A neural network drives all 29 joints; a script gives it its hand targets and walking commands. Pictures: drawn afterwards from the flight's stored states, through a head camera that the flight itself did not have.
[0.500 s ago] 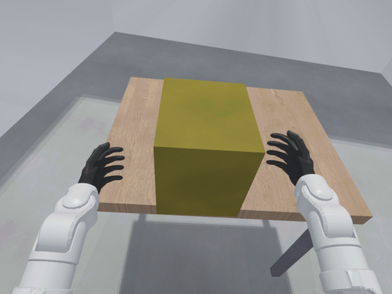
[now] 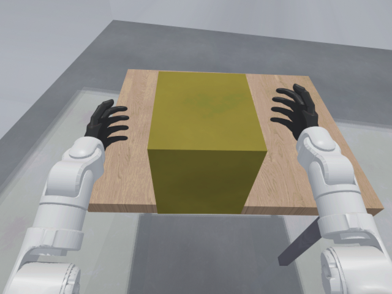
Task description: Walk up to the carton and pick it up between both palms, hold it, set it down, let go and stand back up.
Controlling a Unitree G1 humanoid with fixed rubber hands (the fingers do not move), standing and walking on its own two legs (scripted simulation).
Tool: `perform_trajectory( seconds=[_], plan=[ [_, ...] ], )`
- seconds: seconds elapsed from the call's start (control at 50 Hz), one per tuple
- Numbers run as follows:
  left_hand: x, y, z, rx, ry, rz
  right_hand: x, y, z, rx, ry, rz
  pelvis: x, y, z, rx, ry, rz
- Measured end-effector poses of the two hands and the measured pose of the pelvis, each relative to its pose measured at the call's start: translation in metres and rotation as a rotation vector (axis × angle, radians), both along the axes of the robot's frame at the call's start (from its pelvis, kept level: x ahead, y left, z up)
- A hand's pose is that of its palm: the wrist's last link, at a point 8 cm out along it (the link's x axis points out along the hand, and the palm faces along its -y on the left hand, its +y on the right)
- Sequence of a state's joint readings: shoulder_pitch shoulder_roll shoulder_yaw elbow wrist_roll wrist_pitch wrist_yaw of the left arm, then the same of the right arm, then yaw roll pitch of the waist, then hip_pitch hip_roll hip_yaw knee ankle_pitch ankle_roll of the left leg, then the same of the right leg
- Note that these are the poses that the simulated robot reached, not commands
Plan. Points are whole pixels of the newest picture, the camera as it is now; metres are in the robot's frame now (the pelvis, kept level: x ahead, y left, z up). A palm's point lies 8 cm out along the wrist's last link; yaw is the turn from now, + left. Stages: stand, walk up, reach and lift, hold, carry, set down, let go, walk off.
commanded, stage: reach and lift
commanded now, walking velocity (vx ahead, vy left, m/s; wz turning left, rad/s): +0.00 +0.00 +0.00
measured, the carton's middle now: (200, 144) +0.47 -0.02 +0.02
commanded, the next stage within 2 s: none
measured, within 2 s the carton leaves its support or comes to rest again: neither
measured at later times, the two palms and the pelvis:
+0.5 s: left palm (106, 98) +0.45 +0.18 +0.18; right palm (294, 101) +0.45 -0.20 +0.18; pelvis +0.00 +0.01 +0.00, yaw +0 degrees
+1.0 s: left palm (101, 125) +0.44 +0.20 +0.12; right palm (294, 140) +0.42 -0.22 +0.10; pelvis +0.00 +0.01 +0.00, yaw +0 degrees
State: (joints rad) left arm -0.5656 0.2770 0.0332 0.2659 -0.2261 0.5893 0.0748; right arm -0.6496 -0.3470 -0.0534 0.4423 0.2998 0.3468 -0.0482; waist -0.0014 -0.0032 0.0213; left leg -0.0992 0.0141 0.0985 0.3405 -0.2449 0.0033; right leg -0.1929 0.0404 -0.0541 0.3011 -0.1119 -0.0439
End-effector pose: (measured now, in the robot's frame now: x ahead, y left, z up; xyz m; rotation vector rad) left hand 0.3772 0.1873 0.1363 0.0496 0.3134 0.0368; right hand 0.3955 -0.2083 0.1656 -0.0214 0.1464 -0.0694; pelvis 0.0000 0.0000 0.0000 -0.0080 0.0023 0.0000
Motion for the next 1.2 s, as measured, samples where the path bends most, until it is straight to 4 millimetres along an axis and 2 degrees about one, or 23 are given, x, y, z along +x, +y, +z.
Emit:
perform_trajectory(
  seconds=[0.16, 0.34, 0.48, 0.58, 0.68, 0.84, 0.94, 1.08, 1.2],
  plan=[
    [0.020, 0.000, 0.018, -0.020, -0.018, 0.024, 0.016, 0.007, 0.006, 0.010, 0.066, -0.004, -0.002, 0.001, 0.000, -0.002, -0.002, 0.000],
    [0.045, -0.005, 0.042, 0.030, -0.002, 0.045, 0.035, 0.012, 0.019, 0.065, 0.035, 0.010, 0.001, 0.006, -0.001, -0.008, 0.007, -0.001],
    [0.066, -0.012, 0.045, 0.049, 0.023, 0.055, 0.049, 0.010, 0.018, 0.091, 0.049, 0.006, 0.002, 0.006, -0.001, -0.007, 0.041, -0.001],
    [0.074, -0.010, 0.032, 0.040, 0.038, 0.063, 0.057, 0.009, 0.015, 0.070, 0.049, -0.001, 0.004, 0.005, -0.001, -0.007, 0.064, -0.001],
    [0.076, -0.003, 0.012, 0.015, 0.059, 0.070, 0.057, 0.007, -0.001, 0.035, 0.077, -0.022, 0.005, 0.006, -0.001, -0.007, 0.076, -0.002],
    [0.075, 0.006, 0.005, 0.006, -0.015, 0.068, 0.039, -0.005, -0.041, 0.006, 0.124, -0.068, 0.004, 0.008, -0.001, -0.010, 0.081, -0.002],
    [0.067, 0.011, -0.010, 0.028, 0.011, 0.078, 0.026, -0.011, -0.060, 0.022, 0.117, -0.077, 0.000, 0.010, -0.002, -0.013, 0.082, -0.003],
    [0.057, 0.007, -0.033, 0.056, 0.017, 0.086, 0.023, -0.015, -0.067, 0.048, 0.064, -0.062, -0.007, 0.010, -0.004, -0.012, 0.133, -0.004],
    [0.052, 0.001, -0.057, 0.050, 0.020, 0.098, 0.028, -0.022, -0.071, 0.038, 0.071, -0.060, -0.008, 0.001, -0.008, -0.001, 0.192, -0.004]
  ],
)
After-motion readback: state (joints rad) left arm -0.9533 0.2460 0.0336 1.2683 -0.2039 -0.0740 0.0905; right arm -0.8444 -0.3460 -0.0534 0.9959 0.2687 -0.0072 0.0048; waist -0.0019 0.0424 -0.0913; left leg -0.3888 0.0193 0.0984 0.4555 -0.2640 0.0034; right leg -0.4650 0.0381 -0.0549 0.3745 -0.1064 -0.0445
